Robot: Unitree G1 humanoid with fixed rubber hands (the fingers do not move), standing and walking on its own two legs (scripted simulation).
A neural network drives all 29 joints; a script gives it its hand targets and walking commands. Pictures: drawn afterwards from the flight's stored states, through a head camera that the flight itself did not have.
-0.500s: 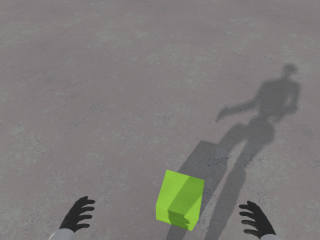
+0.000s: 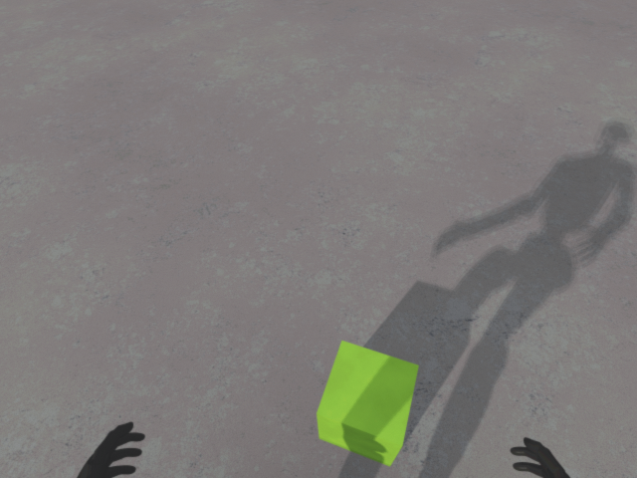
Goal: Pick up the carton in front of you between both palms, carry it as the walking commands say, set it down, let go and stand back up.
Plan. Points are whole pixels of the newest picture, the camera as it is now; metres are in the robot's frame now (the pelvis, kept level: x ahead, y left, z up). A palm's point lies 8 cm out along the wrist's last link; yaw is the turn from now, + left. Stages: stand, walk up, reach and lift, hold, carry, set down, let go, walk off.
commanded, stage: stand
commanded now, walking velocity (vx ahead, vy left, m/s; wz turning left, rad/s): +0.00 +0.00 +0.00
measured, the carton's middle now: (366, 404) +0.40 -0.09 -0.64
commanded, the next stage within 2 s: none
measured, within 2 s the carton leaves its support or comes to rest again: neither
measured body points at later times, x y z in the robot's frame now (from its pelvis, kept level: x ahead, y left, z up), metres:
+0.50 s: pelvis -0.01 +0.00 +0.01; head -0.02 -0.01 +0.46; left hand +0.10 +0.31 -0.09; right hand +0.09 -0.30 -0.11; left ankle -0.07 +0.15 -0.73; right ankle +0.00 -0.10 -0.73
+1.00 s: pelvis -0.03 +0.00 +0.01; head -0.03 -0.01 +0.46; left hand +0.08 +0.32 -0.10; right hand +0.06 -0.31 -0.11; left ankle -0.07 +0.15 -0.73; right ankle +0.00 -0.11 -0.73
